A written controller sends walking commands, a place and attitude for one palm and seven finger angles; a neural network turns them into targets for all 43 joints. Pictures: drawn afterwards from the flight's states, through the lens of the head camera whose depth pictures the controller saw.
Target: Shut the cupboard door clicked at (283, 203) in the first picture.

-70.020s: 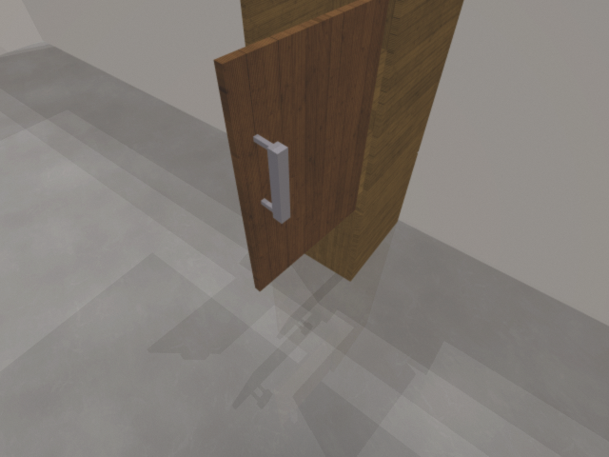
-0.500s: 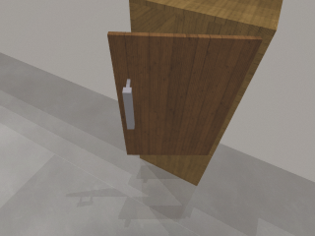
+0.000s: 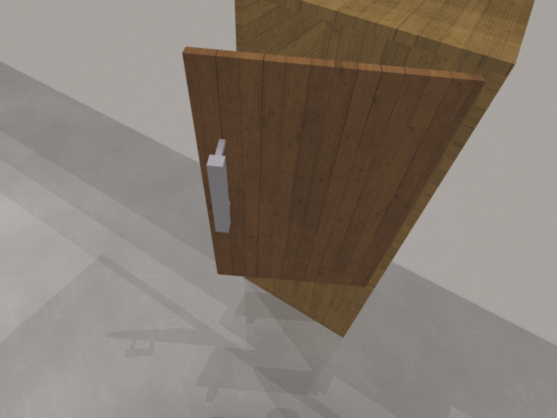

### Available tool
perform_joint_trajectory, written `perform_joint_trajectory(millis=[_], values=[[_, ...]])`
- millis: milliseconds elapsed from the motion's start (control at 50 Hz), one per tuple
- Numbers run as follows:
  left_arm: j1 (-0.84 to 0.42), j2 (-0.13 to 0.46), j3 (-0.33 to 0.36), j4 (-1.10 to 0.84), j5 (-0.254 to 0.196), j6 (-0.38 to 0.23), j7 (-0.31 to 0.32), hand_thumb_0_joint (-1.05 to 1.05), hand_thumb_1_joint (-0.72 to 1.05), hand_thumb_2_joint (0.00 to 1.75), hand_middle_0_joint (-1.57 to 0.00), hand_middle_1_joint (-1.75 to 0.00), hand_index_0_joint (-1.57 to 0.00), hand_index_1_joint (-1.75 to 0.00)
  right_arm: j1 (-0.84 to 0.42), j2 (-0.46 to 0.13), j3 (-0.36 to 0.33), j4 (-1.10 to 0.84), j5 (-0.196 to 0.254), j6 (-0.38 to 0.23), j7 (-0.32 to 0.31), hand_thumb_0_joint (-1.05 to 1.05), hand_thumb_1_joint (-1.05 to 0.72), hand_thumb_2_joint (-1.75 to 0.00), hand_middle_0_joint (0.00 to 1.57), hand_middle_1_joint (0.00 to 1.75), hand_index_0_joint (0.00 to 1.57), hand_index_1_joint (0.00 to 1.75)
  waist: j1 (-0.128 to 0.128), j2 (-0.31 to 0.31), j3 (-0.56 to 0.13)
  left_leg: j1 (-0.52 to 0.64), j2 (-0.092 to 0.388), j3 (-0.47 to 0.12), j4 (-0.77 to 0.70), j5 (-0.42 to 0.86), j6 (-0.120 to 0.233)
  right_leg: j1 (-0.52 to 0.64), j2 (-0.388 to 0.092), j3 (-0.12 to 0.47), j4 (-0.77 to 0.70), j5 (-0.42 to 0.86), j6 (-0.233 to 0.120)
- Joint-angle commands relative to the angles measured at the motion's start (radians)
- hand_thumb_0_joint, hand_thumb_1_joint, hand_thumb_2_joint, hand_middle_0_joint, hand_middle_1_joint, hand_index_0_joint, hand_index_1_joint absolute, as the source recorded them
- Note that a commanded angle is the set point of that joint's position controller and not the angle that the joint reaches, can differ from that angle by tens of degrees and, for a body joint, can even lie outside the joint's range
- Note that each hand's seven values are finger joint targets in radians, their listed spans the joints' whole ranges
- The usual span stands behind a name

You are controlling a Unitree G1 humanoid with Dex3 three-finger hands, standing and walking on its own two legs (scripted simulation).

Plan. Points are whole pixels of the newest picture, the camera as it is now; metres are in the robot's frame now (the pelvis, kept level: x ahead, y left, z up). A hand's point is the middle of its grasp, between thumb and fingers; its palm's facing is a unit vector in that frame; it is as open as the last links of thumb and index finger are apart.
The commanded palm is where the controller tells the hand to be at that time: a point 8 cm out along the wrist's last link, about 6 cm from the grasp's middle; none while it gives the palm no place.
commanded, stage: shuffle to correct the standing spot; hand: left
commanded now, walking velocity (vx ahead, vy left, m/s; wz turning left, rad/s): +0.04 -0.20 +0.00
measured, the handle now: (222, 188) +0.46 +0.14 +0.04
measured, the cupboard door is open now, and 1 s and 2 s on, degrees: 28 28 28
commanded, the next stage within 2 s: come to a stop and stand still in 0.26 s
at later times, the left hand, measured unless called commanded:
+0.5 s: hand out of the picture +0.10 +0.11 -0.17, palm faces -0.02 -0.98 -0.22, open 7.4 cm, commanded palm none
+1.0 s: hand out of the picture +0.02 +0.13 -0.18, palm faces +0.08 -0.98 -0.20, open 7.4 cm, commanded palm none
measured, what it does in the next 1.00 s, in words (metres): steps on the spot: right foot, then left foot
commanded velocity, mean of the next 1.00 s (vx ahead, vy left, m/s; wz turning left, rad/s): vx -0.01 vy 0.03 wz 0.00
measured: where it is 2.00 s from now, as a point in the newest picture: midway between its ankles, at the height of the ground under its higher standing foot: outside the picture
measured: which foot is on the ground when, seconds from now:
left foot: down 0.00-0.50, up 0.52-0.86, down 0.88-1.00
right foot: down 0.00-0.08, up 0.10-0.48, down 0.50-0.90, up 0.92-1.00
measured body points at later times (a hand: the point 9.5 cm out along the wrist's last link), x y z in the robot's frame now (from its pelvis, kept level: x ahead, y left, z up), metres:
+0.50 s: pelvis +0.02 -0.08 +0.00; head +0.06 -0.08 +0.45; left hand +0.10 +0.16 -0.15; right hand +0.01 -0.32 -0.15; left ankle +0.02 +0.08 -0.73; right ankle +0.05 -0.23 -0.73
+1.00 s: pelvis +0.00 -0.07 +0.00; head +0.02 -0.04 +0.45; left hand +0.02 +0.18 -0.16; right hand +0.08 -0.30 -0.13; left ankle +0.02 +0.01 -0.73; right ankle +0.01 -0.21 -0.69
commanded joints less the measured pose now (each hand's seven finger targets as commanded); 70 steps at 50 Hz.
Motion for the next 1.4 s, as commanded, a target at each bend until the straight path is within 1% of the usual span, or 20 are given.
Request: perform_joint_trajectory(millis=[0,40,60,80,140,220,400,440,480,520,540,600,740,820,840,880,960,1100,1260,1380], values=[[0.085,0.115,0.026,-0.023,-0.005,0.002,0.008,0.0,0.9,0.9,-0.2,-0.3,-0.2,-0.3,-0.025,-0.05,-0.007,-0.079,0.005,-0.033,-0.012,0.0,-0.9,-0.9,0.2,0.3,0.2,0.3,-0.02,-0.052,0.022,-0.029,-0.008,0.077,-0.135,0.084,0.004,0.031,-0.22,0.155,-0.019,0.899,-0.133],[0.049,0.099,0.023,-0.036,-0.02,0.004,0.001,0.0,0.9,0.9,-0.2,-0.3,-0.2,-0.3,0.171,-0.101,-0.022,-0.017,-0.002,-0.041,-0.025,0.0,-0.9,-0.9,0.2,0.3,0.2,0.3,-0.109,0.019,-0.074,0.344,0.076,-0.029,-0.359,0.452,0.048,-0.174,-0.14,0.098,0.23,0.689,-0.041],[0.082,0.041,0.018,-0.052,-0.028,0.002,-0.005,0.0,0.9,0.9,-0.2,-0.3,-0.2,-0.3,0.259,-0.203,-0.045,0.002,-0.008,-0.046,-0.034,0.0,-0.9,-0.9,0.2,0.3,0.2,0.3,-0.116,0.289,-0.142,0.481,0.382,-0.403,-0.412,0.766,0.179,-0.375,-0.037,0.007,0.502,0.1,0.036],[0.063,0.088,0.027,-0.071,-0.023,0.005,-0.002,0.0,0.9,0.9,-0.2,-0.3,-0.2,-0.3,0.275,-0.23,-0.043,-0.008,-0.001,-0.037,-0.035,0.0,-0.9,-0.9,0.2,0.3,0.2,0.3,-0.114,0.233,-0.149,0.449,0.501,-0.527,-0.468,0.868,0.273,-0.429,-0.031,0.093,0.671,-0.177,0.034],[-0.008,0.067,0.044,-0.071,0.001,0.029,-0.015,0.0,0.9,0.9,-0.2,-0.3,-0.2,-0.3,0.091,-0.149,-0.025,-0.051,-0.001,-0.044,-0.033,0.0,-0.9,-0.9,0.2,0.3,0.2,0.3,-0.04,0.151,0.073,0.126,0.381,-0.312,-0.527,0.634,0.207,-0.453,-0.096,0.13,0.728,-0.022,0.059],[0.033,0.024,0.045,-0.054,-0.006,0.055,-0.034,0.0,0.9,0.9,-0.2,-0.3,-0.2,-0.3,0.052,-0.142,-0.025,-0.065,-0.002,-0.056,-0.029,0.0,-0.9,-0.9,0.2,0.3,0.2,0.3,0.004,0.182,0.023,0.082,0.272,-0.077,-0.519,0.672,0.137,-0.389,-0.099,0.079,0.689,0.125,0.089],[-0.093,0.023,0.045,-0.128,-0.019,0.025,-0.038,0.0,0.9,0.9,-0.2,-0.3,-0.2,-0.3,0.047,-0.203,-0.065,-0.101,-0.02,-0.019,-0.001,0.0,-0.9,-0.9,0.2,0.3,0.2,0.3,-0.023,0.248,-0.014,0.081,0.235,-0.085,-0.45,0.357,0.103,-0.212,-0.091,-0.025,0.156,0.098,0.101],[0.019,0.07,0.053,-0.084,-0.017,-0.013,-0.025,0.0,0.9,0.9,-0.2,-0.3,-0.2,-0.3,0.066,-0.146,-0.053,-0.096,-0.011,-0.014,0.014,0.0,-0.9,-0.9,0.2,0.3,0.2,0.3,0.024,0.095,-0.077,0.009,0.113,-0.017,-0.274,0.162,0.017,0.006,-0.102,0.0,-0.068,0.221,0.106],[0.012,0.228,0.065,-0.101,-0.014,-0.031,-0.006,0.0,0.9,0.9,-0.2,-0.3,-0.2,-0.3,0.085,-0.042,-0.027,-0.138,0.005,-0.002,0.02,0.0,-0.9,-0.9,0.2,0.3,0.2,0.3,0.026,-0.294,-0.11,-0.102,0.002,-0.017,0.017,-0.144,-0.032,-0.037,-0.446,0.395,-0.239,0.28,-0.003],[-0.088,0.204,0.058,-0.12,-0.008,-0.026,-0.011,0.0,0.9,0.9,-0.2,-0.3,-0.2,-0.3,0.04,-0.051,-0.033,-0.138,0.004,-0.004,0.029,0.0,-0.9,-0.9,0.2,0.3,0.2,0.3,0.002,-0.159,-0.024,-0.109,0.008,-0.028,0.111,-0.048,-0.023,-0.129,-0.399,0.31,-0.219,0.315,-0.068],[-0.101,0.192,0.06,-0.126,-0.009,-0.037,-0.003,0.0,0.9,0.9,-0.2,-0.3,-0.2,-0.3,0.057,-0.06,-0.032,-0.125,0.002,-0.001,0.028,0.0,-0.9,-0.9,0.2,0.3,0.2,0.3,-0.005,-0.294,-0.044,-0.146,0.0,-0.03,0.158,-0.025,-0.035,-0.082,-0.379,0.33,-0.179,0.507,-0.059],[-0.104,0.166,0.053,-0.132,-0.012,-0.033,0.011,0.0,0.9,0.9,-0.2,-0.3,-0.2,-0.3,0.058,-0.082,-0.033,-0.109,0.008,0.007,0.028,0.0,-0.9,-0.9,0.2,0.3,0.2,0.3,-0.002,-0.186,-0.057,-0.129,-0.004,-0.029,0.197,0.032,-0.062,-0.051,-0.384,0.233,-0.124,0.732,-0.09],[-0.091,0.21,0.076,-0.136,-0.005,-0.01,0.021,0.0,0.9,0.9,-0.2,-0.3,-0.2,-0.3,-0.011,-0.065,-0.033,-0.16,0.01,0.019,0.038,0.0,-0.9,-0.9,0.2,0.3,0.2,0.3,0.027,-0.148,-0.058,-0.056,-0.026,-0.016,0.006,0.044,-0.064,-0.078,-0.409,0.246,-0.13,0.563,-0.129],[-0.145,0.204,0.076,-0.146,-0.016,0.007,0.014,0.0,0.9,0.9,-0.2,-0.3,-0.2,-0.3,0.085,-0.057,-0.031,-0.129,0.014,0.006,0.033,0.0,-0.9,-0.9,0.2,0.3,0.2,0.3,-0.03,-0.117,-0.069,0.233,-0.06,0.037,-0.332,0.246,-0.046,-0.249,-0.323,0.192,-0.06,0.323,-0.053],[-0.15,0.172,0.068,-0.152,-0.019,0.014,0.011,0.0,0.9,0.9,-0.2,-0.3,-0.2,-0.3,0.119,-0.082,-0.033,-0.12,0.015,-0.002,0.029,0.0,-0.9,-0.9,0.2,0.3,0.2,0.3,-0.044,-0.045,-0.08,0.311,-0.017,0.01,-0.417,0.272,-0.034,-0.295,-0.261,0.144,0.012,0.201,-0.013],[-0.152,0.072,0.047,-0.18,-0.022,0.03,0.009,0.0,0.9,0.9,-0.2,-0.3,-0.2,-0.3,0.086,-0.2,-0.054,-0.16,0.002,-0.002,0.022,0.0,-0.9,-0.9,0.2,0.3,0.2,0.3,-0.041,0.342,-0.029,0.177,0.29,-0.35,-0.588,0.378,0.129,-0.396,-0.095,0.012,0.322,-0.169,0.079],[-0.099,0.073,0.049,-0.112,-0.011,0.032,-0.001,0.0,0.9,0.9,-0.2,-0.3,-0.2,-0.3,-0.061,-0.116,-0.022,-0.184,-0.001,-0.014,0.007,0.0,-0.9,-0.9,0.2,0.3,0.2,0.3,0.016,0.162,-0.005,0.057,0.194,-0.219,-0.576,0.379,0.158,-0.312,-0.111,0.079,0.533,-0.011,0.059],[-0.092,0.03,0.02,-0.079,-0.016,0.02,0.003,0.0,0.9,0.9,-0.2,-0.3,-0.2,-0.3,0.035,-0.12,-0.021,-0.129,-0.002,-0.02,0.002,0.0,-0.9,-0.9,0.2,0.3,0.2,0.3,-0.024,0.118,-0.026,0.197,0.199,-0.231,-0.571,0.416,0.175,-0.227,-0.116,0.041,0.212,-0.055,0.074],[-0.036,0.068,0.006,-0.014,-0.024,-0.026,0.01,0.0,0.9,0.9,-0.2,-0.3,-0.2,-0.3,0.046,-0.066,-0.005,-0.073,0.01,-0.027,0.014,0.0,-0.9,-0.9,0.2,0.3,0.2,0.3,-0.033,-0.102,-0.041,0.214,0.038,-0.089,-0.441,0.401,0.013,-0.086,-0.216,0.169,-0.154,0.323,0.0],[-0.027,0.043,-0.007,0.007,-0.029,-0.013,0.01,0.0,0.9,0.9,-0.2,-0.3,-0.2,-0.3,0.065,-0.077,0.008,-0.007,0.01,-0.021,0.01,0.0,-0.9,-0.9,0.2,0.3,0.2,0.3,-0.023,0.035,0.078,0.183,0.06,-0.124,-0.526,0.265,0.021,-0.145,-0.168,0.128,-0.174,0.126,0.022]])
